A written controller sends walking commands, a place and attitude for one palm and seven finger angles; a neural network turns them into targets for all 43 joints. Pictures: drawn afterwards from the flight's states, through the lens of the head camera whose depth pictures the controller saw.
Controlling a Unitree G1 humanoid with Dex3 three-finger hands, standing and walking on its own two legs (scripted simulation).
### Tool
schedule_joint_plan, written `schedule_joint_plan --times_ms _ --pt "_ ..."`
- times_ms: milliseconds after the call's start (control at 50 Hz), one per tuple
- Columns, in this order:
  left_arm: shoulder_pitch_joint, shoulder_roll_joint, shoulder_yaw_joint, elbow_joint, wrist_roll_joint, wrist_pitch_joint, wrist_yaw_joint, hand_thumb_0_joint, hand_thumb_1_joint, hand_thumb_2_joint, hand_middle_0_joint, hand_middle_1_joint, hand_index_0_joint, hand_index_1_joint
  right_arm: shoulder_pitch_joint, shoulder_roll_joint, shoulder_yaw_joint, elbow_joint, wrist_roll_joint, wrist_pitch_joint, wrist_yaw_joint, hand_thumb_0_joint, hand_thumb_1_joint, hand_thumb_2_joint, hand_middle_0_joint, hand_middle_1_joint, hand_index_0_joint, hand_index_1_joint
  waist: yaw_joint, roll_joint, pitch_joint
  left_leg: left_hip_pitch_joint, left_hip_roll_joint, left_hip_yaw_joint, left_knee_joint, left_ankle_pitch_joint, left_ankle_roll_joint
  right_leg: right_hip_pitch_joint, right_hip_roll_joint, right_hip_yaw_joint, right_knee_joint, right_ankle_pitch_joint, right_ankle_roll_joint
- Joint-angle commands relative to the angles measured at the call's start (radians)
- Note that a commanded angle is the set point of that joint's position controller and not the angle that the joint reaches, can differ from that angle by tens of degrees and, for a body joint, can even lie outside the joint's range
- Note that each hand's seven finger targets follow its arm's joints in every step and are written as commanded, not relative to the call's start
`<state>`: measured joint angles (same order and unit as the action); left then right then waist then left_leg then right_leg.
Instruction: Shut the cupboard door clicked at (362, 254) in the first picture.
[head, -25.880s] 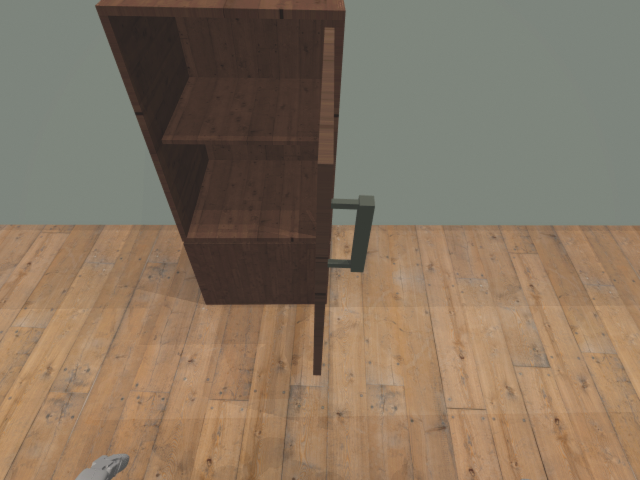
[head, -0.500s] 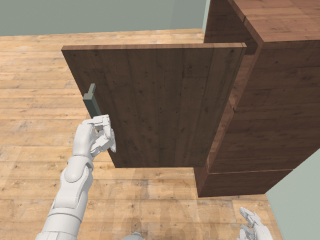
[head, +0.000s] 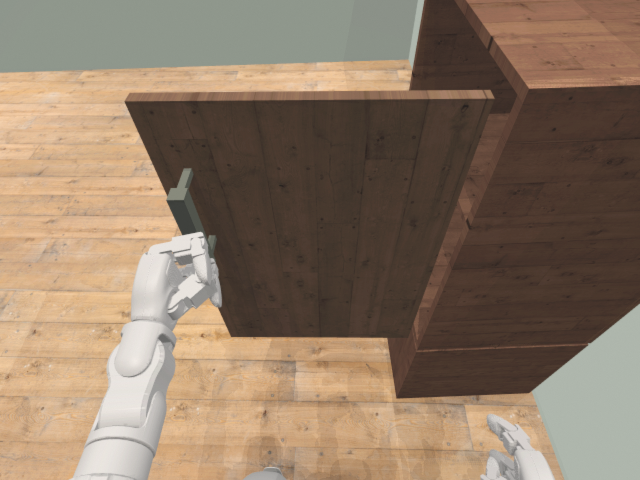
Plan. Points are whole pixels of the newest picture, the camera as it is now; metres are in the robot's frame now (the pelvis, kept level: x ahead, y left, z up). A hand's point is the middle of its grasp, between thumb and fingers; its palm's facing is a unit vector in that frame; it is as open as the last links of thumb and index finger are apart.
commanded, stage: push the door shut along its arc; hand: left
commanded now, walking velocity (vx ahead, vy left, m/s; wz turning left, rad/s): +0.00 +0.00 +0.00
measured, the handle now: (197, 223) +0.43 +0.20 +0.08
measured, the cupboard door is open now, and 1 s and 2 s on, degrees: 87 72 59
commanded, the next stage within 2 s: pull the fist back off the door in 1.86 s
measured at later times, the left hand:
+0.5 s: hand (210, 243) +0.39 +0.17 +0.08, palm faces -0.09 -1.00 -0.01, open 3.1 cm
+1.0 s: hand (248, 206) +0.46 +0.13 +0.08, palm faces -0.21 -0.98 -0.02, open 3.1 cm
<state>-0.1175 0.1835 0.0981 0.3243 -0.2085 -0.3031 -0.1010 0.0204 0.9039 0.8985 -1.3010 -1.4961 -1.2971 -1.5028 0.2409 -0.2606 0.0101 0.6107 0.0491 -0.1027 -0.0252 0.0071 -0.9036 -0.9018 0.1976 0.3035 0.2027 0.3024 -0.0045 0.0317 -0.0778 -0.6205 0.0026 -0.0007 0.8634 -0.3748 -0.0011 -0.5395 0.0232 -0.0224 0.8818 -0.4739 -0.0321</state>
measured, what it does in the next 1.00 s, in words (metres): stands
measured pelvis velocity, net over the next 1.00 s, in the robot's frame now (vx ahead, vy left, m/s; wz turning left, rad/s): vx -0.02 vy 0.02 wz -0.02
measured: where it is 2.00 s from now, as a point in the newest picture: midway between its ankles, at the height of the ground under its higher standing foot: outside the picture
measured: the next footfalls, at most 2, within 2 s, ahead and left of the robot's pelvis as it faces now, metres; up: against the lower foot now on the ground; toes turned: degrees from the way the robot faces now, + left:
none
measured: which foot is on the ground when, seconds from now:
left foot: down 0.00-1.00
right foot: down 0.00-1.00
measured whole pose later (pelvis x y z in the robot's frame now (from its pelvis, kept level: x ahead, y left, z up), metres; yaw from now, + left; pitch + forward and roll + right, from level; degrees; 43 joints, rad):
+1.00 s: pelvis -0.02 +0.02 -0.02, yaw -1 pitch +15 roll -2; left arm -0.84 0.34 0.19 1.09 -0.16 -0.35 -0.28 0.02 0.90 0.90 -1.30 -1.50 -1.30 -1.50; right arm 0.34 -0.27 0.03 0.68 0.04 -0.08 -0.01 0.00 -0.90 -0.90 0.20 0.30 0.21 0.30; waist -0.13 0.03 -0.09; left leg -0.84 0.01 0.01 0.96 -0.38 0.02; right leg -0.75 0.03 -0.02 0.96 -0.46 -0.01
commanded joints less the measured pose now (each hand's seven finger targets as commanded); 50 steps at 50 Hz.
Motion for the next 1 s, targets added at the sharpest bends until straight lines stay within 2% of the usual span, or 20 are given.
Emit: schedule_joint_plan --times_ms 0,80,100,120,140,180,200,240,300,360,400,560,600,640,700,740,820,840,900,980 --pt "-0.330 0.180 0.064 -0.151 0.006 -0.045 0.001 0.000 0.900 0.900 -1.300 -1.500 -1.300 -1.500 -0.027 -0.125 -0.041 -0.119 -0.003 -0.041 -0.010 0.000 -0.900 -0.900 0.200 0.300 0.200 0.300 -0.026 -0.054 -0.213 0.159 -0.006 -0.002 -0.088 0.139 0.039 0.027 -0.014 0.041 -0.164 0.299 0.026" --pt "-0.469 0.194 0.078 -0.111 -0.006 -0.038 -0.014 0.000 0.900 0.900 -1.300 -1.500 -1.300 -1.500 -0.036 -0.121 -0.034 -0.117 0.001 -0.037 -0.020 0.000 -0.900 -0.900 0.200 0.300 0.200 0.300 -0.037 -0.038 -0.235 0.161 -0.007 -0.004 -0.087 0.125 0.037 0.027 -0.017 0.049 -0.170 0.281 0.025" --pt "-0.495 0.236 0.112 -0.095 -0.008 -0.040 -0.016 0.000 0.900 0.900 -1.300 -1.500 -1.300 -1.500 -0.027 -0.129 -0.035 -0.110 -0.002 -0.035 -0.024 0.000 -0.900 -0.900 0.200 0.300 0.200 0.300 -0.036 -0.058 -0.257 0.160 -0.004 -0.008 -0.082 0.127 0.038 0.034 -0.014 0.048 -0.166 0.278 0.025" --pt "-0.541 0.199 0.074 -0.094 -0.013 -0.047 -0.028 0.000 0.900 0.900 -1.300 -1.500 -1.300 -1.500 -0.037 -0.122 -0.032 -0.112 0.001 -0.038 -0.024 0.000 -0.900 -0.900 0.200 0.300 0.200 0.300 -0.045 -0.029 -0.262 0.170 -0.006 -0.005 -0.082 0.127 0.037 0.029 -0.017 0.050 -0.165 0.282 0.024" --pt "-0.561 0.193 0.073 -0.078 -0.021 -0.052 -0.036 0.000 0.900 0.900 -1.300 -1.500 -1.300 -1.500 -0.033 -0.122 -0.031 -0.108 0.001 -0.042 -0.025 0.000 -0.900 -0.900 0.200 0.300 0.200 0.300 -0.043 -0.023 -0.274 0.175 -0.005 -0.009 -0.080 0.128 0.034 0.025 -0.016 0.045 -0.160 0.283 0.022" --pt "-0.600 0.209 0.081 -0.021 -0.023 -0.060 -0.055 0.000 0.900 0.900 -1.300 -1.500 -1.300 -1.500 -0.023 -0.127 -0.031 -0.096 0.001 -0.045 -0.026 0.000 -0.900 -0.900 0.200 0.300 0.200 0.300 -0.045 -0.004 -0.289 0.183 -0.003 -0.014 -0.072 0.143 0.032 0.013 -0.014 0.041 -0.148 0.300 0.018" --pt "-0.582 0.234 0.103 0.027 -0.024 -0.055 -0.064 0.000 0.900 0.900 -1.300 -1.500 -1.300 -1.500 -0.008 -0.136 -0.033 -0.092 -0.002 -0.044 -0.026 0.000 -0.900 -0.900 0.200 0.300 0.200 0.300 -0.041 -0.036 -0.290 0.168 -0.002 -0.019 -0.069 0.147 0.032 0.018 -0.010 0.038 -0.144 0.302 0.018" --pt "-0.607 0.190 0.059 0.052 -0.023 -0.054 -0.088 0.000 0.900 0.900 -1.300 -1.500 -1.300 -1.500 -0.003 -0.131 -0.033 -0.095 0.003 -0.044 -0.020 0.000 -0.900 -0.900 0.200 0.300 0.200 0.300 -0.046 -0.008 -0.305 0.181 -0.002 -0.020 -0.068 0.163 0.030 0.003 -0.013 0.032 -0.134 0.323 0.016" --pt "-0.664 0.233 0.088 0.100 -0.027 -0.055 -0.104 0.000 0.900 0.900 -1.300 -1.500 -1.300 -1.500 0.020 -0.148 -0.039 -0.086 0.000 -0.041 -0.020 0.000 -0.900 -0.900 0.200 0.300 0.200 0.300 -0.051 -0.027 -0.310 0.177 -0.002 -0.027 -0.061 0.170 0.031 -0.007 -0.009 0.027 -0.129 0.325 0.015" --pt "-0.726 0.227 0.080 0.146 -0.031 -0.062 -0.126 0.000 0.900 0.900 -1.300 -1.500 -1.300 -1.500 0.029 -0.149 -0.040 -0.083 0.005 -0.036 -0.018 0.000 -0.900 -0.900 0.200 0.300 0.200 0.300 -0.062 -0.047 -0.293 0.166 -0.001 -0.030 -0.065 0.147 0.032 -0.029 -0.007 0.022 -0.132 0.299 0.015" --pt "-0.787 0.237 0.077 0.166 -0.026 -0.067 -0.134 0.000 0.900 0.900 -1.300 -1.500 -1.300 -1.500 0.042 -0.156 -0.044 -0.073 0.003 -0.034 -0.019 0.000 -0.900 -0.900 0.200 0.300 0.200 0.300 -0.070 -0.007 -0.303 0.186 0.001 -0.037 -0.060 0.140 0.030 -0.061 -0.004 0.017 -0.125 0.276 0.011" --pt "-0.988 0.170 -0.003 0.285 -0.007 -0.085 -0.148 0.000 0.900 0.900 -1.300 -1.500 -1.300 -1.500 0.085 -0.164 -0.053 -0.041 0.005 -0.031 -0.011 0.000 -0.900 -0.900 0.200 0.300 0.200 0.300 -0.115 0.025 -0.322 0.247 0.015 -0.078 -0.064 0.106 0.023 -0.185 0.007 -0.012 -0.110 0.195 0.004" --pt "-1.013 0.225 0.041 0.337 0.001 -0.085 -0.143 0.000 0.900 0.900 -1.300 -1.500 -1.300 -1.500 0.102 -0.176 -0.055 -0.031 0.001 -0.026 -0.013 0.000 -0.900 -0.900 0.200 0.300 0.200 0.300 -0.113 0.010 -0.331 0.237 0.015 -0.080 -0.061 0.096 0.024 -0.191 0.009 -0.013 -0.105 0.182 0.002" --pt "-1.069 0.215 0.037 0.351 0.001 -0.095 -0.142 0.000 0.900 0.900 -1.300 -1.500 -1.300 -1.500 0.106 -0.170 -0.053 -0.030 0.000 -0.025 -0.010 0.000 -0.900 -0.900 0.200 0.300 0.200 0.300 -0.117 0.011 -0.357 0.246 0.013 -0.080 -0.059 0.112 0.024 -0.186 0.008 -0.013 -0.101 0.194 0.002" --pt "-1.115 0.246 0.056 0.393 0.015 -0.105 -0.143 0.000 0.900 0.900 -1.300 -1.500 -1.300 -1.500 0.127 -0.178 -0.053 -0.018 -0.006 -0.023 -0.009 0.000 -0.900 -0.900 0.200 0.300 0.200 0.300 -0.120 0.040 -0.387 0.259 0.015 -0.088 -0.050 0.136 0.021 -0.207 0.010 -0.013 -0.086 0.200 0.000" --pt "-1.137 0.219 0.035 0.430 0.018 -0.109 -0.148 0.000 0.900 0.900 -1.300 -1.500 -1.300 -1.500 0.132 -0.173 -0.051 -0.019 -0.005 -0.020 -0.004 0.000 -0.900 -0.900 0.200 0.300 0.200 0.300 -0.131 0.031 -0.371 0.247 0.018 -0.087 -0.050 0.130 0.021 -0.225 0.012 -0.015 -0.087 0.195 0.002" --pt "-1.186 0.306 0.103 0.531 0.025 -0.106 -0.158 0.000 0.900 0.900 -1.300 -1.500 -1.300 -1.500 0.155 -0.187 -0.050 -0.008 -0.010 -0.012 -0.005 0.000 -0.900 -0.900 0.200 0.300 0.200 0.300 -0.141 -0.006 -0.352 0.182 0.016 -0.081 -0.036 0.101 0.027 -0.228 0.014 -0.006 -0.087 0.182 0.003" --pt "-1.193 0.313 0.108 0.537 0.026 -0.106 -0.164 0.000 0.900 0.900 -1.300 -1.500 -1.300 -1.500 0.161 -0.187 -0.049 -0.011 -0.010 -0.010 -0.004 0.000 -0.900 -0.900 0.200 0.300 0.200 0.300 -0.139 -0.015 -0.369 0.172 0.014 -0.078 -0.031 0.115 0.028 -0.213 0.014 -0.005 -0.081 0.195 0.003" --pt "-1.205 0.346 0.140 0.542 0.025 -0.111 -0.181 0.000 0.900 0.900 -1.300 -1.500 -1.300 -1.500 0.176 -0.190 -0.052 -0.014 -0.015 -0.007 -0.001 0.000 -0.900 -0.900 0.200 0.300 0.200 0.300 -0.130 0.038 -0.431 0.199 0.010 -0.070 -0.008 0.182 0.027 -0.199 0.014 0.001 -0.066 0.254 0.001" --pt "-1.251 0.298 0.090 0.555 0.026 -0.117 -0.212 0.000 0.900 0.900 -1.300 -1.500 -1.300 -1.500 0.187 -0.182 -0.054 -0.008 -0.015 -0.003 0.005 0.000 -0.900 -0.900 0.200 0.300 0.200 0.300 -0.157 0.043 -0.438 0.197 0.015 -0.068 0.018 0.199 0.028 -0.231 0.017 0.004 -0.062 0.274 0.006"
